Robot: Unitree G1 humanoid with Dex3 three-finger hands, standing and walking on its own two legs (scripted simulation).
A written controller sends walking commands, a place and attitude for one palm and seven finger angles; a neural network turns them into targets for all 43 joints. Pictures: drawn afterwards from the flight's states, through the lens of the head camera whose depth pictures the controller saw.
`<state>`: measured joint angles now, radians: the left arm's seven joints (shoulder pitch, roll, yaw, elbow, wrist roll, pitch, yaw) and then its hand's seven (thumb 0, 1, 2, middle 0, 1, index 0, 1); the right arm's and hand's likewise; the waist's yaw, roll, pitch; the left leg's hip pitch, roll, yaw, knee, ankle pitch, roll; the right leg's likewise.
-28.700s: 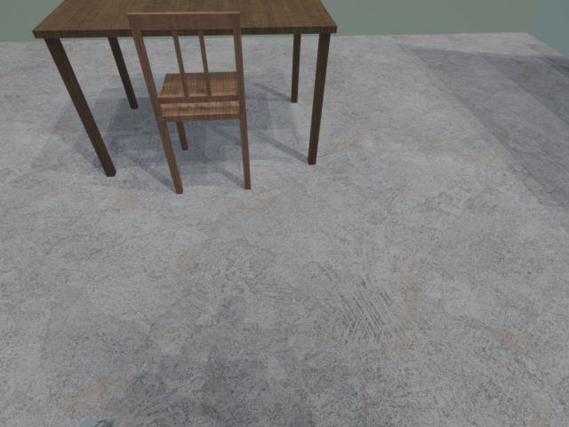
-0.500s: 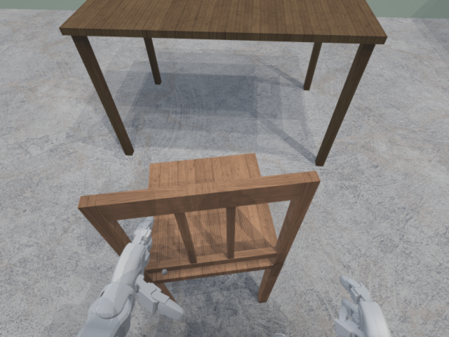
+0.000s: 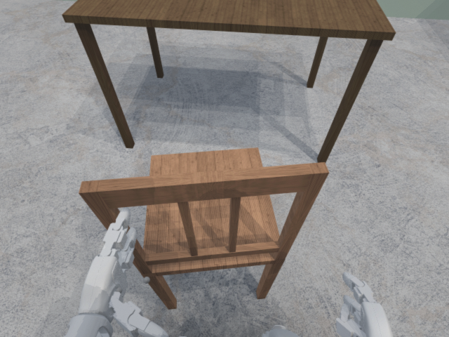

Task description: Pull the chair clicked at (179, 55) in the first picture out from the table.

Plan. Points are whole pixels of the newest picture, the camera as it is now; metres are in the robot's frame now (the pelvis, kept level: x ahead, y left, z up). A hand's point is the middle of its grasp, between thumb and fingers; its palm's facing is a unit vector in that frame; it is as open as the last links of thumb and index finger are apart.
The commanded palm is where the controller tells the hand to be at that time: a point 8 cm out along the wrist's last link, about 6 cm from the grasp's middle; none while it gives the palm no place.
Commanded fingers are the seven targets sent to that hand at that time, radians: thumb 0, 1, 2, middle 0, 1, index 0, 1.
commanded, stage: draw the hand back to the body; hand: left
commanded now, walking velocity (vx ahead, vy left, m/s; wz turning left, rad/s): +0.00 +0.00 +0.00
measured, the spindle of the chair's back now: (189, 229) +0.33 +0.09 -0.05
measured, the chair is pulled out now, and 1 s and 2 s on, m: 0.61 0.61 0.61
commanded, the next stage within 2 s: step back with the hand held close in 1.42 s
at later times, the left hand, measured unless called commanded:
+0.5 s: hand (114, 278) +0.20 +0.17 +0.06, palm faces -0.07 -0.94 -0.33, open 15.5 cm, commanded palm +0.19 +0.25 +0.13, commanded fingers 0.00 -0.04 0.44 -0.07 -0.10 -0.07 -0.10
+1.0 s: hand out of the picture +0.24 +0.26 +0.23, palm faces +0.53 -0.73 -0.44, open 9.6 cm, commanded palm +0.19 +0.29 +0.23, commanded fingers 0.00 0.86 0.88 -0.19 -0.29 -0.19 -0.29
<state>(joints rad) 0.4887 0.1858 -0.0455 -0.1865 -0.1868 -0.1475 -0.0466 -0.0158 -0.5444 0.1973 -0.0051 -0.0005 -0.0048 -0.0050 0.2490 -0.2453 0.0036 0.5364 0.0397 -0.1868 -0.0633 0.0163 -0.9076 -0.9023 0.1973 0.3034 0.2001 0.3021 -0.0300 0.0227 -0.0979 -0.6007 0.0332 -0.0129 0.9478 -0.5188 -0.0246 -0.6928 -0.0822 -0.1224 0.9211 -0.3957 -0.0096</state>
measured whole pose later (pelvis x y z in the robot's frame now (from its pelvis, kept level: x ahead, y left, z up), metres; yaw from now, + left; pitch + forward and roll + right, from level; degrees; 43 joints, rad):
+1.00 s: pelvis +0.04 -0.01 +0.05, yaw -1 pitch -2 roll +0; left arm 0.44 0.35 0.36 -0.39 -0.06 -0.04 0.18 0.00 0.52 0.71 -0.16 -0.22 -0.23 -0.26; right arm 0.14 -0.23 0.00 0.66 0.03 -0.15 -0.08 0.02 -0.91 -0.90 0.20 0.30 0.20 0.30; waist 0.06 0.12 0.00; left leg -0.06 0.05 0.01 0.47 -0.37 -0.03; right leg -0.18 -0.04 -0.13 0.51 -0.29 -0.01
